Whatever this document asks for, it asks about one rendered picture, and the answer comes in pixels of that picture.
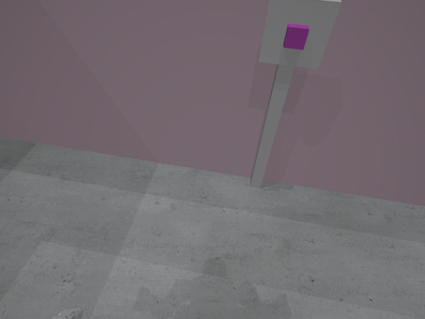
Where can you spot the panel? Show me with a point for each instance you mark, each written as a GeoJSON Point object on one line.
{"type": "Point", "coordinates": [320, 16]}

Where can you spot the button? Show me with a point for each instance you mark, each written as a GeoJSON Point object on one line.
{"type": "Point", "coordinates": [296, 36]}

